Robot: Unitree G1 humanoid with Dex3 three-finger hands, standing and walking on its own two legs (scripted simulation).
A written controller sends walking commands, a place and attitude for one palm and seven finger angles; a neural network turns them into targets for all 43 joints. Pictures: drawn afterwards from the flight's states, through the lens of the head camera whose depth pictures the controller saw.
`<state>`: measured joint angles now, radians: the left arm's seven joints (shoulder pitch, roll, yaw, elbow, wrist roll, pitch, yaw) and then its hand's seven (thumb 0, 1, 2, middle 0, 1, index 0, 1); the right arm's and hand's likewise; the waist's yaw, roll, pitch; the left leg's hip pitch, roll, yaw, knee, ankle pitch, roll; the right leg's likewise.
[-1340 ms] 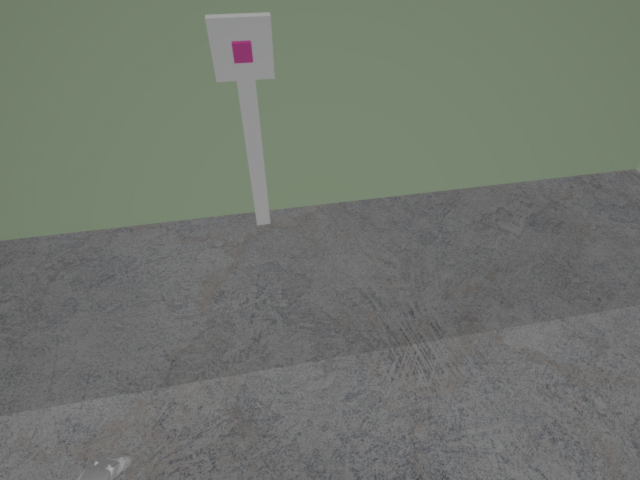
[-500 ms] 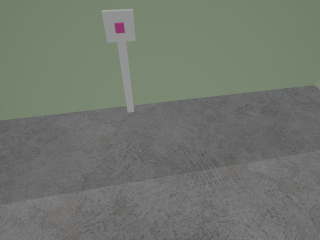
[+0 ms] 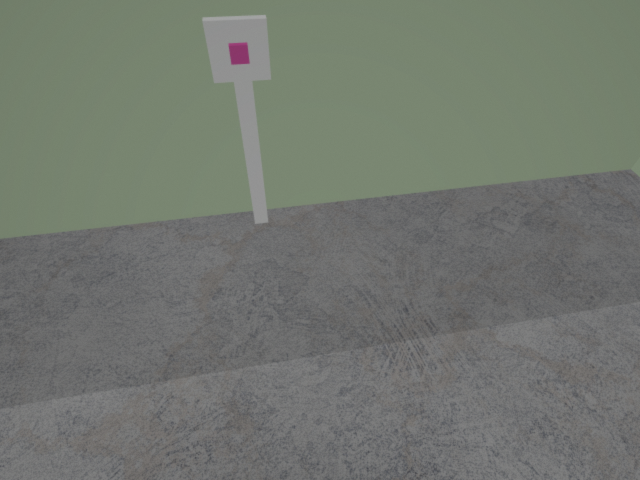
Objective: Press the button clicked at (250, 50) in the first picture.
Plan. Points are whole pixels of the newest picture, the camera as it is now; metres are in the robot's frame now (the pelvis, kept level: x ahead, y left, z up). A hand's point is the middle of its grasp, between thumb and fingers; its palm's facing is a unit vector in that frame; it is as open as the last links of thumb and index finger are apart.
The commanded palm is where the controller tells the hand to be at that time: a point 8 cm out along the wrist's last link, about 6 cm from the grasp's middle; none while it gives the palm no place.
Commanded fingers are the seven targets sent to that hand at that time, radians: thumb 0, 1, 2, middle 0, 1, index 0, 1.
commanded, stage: look at it before walking up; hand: left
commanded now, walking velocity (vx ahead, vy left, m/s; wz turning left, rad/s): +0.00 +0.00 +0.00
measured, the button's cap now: (239, 53) +1.23 +0.31 -0.01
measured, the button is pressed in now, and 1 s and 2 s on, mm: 0 0 0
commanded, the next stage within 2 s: walk to a spot facing it in 0.50 s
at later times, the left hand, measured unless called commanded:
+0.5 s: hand out of the picture +0.08 +0.25 -0.15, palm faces -0.03 -0.94 -0.33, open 7.4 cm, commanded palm none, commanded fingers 0.00 0.90 0.90 -0.20 -0.30 -0.20 -0.30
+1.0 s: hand out of the picture +0.06 +0.20 -0.19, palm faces -0.09 -0.99 -0.14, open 7.4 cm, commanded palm none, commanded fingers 0.00 0.90 0.90 -0.20 -0.30 -0.20 -0.30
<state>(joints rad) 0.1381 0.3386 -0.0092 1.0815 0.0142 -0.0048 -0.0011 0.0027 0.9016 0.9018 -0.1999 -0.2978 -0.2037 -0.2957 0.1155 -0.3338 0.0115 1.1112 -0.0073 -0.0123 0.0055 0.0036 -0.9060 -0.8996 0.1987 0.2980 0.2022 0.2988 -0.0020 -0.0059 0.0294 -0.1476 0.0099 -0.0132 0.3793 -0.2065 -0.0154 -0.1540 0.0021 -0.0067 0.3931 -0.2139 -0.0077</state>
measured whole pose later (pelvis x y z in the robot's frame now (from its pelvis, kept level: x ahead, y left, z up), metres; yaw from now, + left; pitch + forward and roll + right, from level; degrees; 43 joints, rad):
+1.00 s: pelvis +0.08 +0.02 -0.01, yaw -5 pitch +0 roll -1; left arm 0.36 0.20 0.03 1.12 0.03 0.02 -0.02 0.01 0.90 0.90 -0.20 -0.30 -0.20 -0.30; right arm 0.40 -0.17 0.00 1.13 -0.02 -0.07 -0.01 0.00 -0.91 -0.90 0.20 0.30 0.20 0.30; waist -0.03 -0.04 -0.01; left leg -0.07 0.04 0.10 0.48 -0.40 0.01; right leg -0.36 0.00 -0.02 0.95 -0.45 -0.03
